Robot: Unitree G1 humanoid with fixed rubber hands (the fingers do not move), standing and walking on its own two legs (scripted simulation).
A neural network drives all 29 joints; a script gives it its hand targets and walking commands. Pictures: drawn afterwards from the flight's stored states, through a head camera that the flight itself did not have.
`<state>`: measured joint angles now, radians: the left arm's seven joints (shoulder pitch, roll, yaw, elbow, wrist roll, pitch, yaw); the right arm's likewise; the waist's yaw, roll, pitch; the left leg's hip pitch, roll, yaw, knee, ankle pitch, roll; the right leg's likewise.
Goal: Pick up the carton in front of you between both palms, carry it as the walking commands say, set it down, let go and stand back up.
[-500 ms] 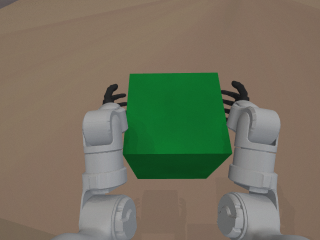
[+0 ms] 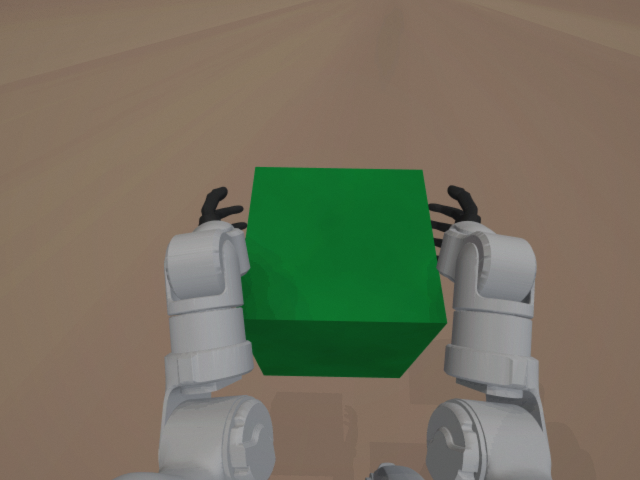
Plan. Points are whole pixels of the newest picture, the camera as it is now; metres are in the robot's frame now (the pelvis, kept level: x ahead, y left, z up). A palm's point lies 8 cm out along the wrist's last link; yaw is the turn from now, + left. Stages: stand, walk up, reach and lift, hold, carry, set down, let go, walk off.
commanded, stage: carry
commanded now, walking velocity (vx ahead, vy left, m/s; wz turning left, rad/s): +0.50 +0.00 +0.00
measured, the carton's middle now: (334, 283) +0.37 -0.02 +0.03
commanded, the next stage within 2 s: none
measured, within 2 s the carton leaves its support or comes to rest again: neither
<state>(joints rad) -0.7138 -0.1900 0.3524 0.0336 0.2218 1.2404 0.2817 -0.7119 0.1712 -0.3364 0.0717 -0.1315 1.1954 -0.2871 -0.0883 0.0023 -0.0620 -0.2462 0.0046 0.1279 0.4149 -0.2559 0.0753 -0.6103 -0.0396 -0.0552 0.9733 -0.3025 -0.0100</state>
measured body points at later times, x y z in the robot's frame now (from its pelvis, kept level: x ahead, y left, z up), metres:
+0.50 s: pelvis +0.34 -0.04 +0.01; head +0.36 -0.05 +0.46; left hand +0.64 +0.13 +0.10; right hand +0.66 -0.16 +0.10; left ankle +0.42 +0.11 -0.70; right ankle +0.29 -0.10 -0.74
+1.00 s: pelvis +0.58 -0.01 -0.01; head +0.54 +0.00 +0.44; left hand +0.86 +0.14 +0.10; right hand +0.86 -0.15 +0.10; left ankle +0.59 +0.08 -0.74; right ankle +0.56 -0.12 -0.74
